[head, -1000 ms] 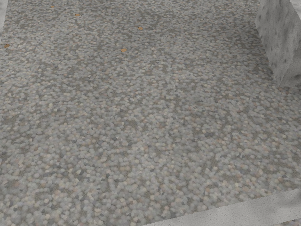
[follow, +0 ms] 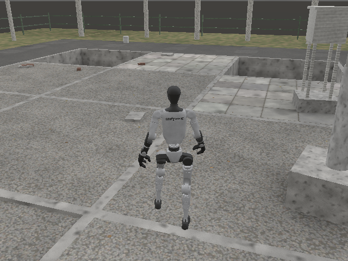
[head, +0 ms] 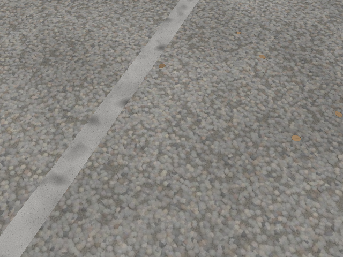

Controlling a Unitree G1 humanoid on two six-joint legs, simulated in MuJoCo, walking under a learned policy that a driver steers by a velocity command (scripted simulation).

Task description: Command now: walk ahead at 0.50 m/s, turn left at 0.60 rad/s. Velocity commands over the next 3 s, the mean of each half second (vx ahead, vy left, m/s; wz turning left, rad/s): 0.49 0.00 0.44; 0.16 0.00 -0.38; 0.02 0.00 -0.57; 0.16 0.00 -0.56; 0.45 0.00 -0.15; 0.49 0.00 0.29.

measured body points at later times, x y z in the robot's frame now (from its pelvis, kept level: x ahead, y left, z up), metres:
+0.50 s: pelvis +0.28 +0.07 +0.00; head +0.31 +0.09 +0.45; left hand +0.40 +0.36 -0.10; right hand +0.42 -0.18 -0.10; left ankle +0.23 +0.14 -0.74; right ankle +0.49 -0.07 -0.68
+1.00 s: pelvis +0.46 +0.08 -0.01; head +0.50 +0.07 +0.44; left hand +0.61 +0.36 -0.11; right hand +0.61 -0.20 -0.11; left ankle +0.52 +0.24 -0.71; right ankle +0.54 -0.01 -0.74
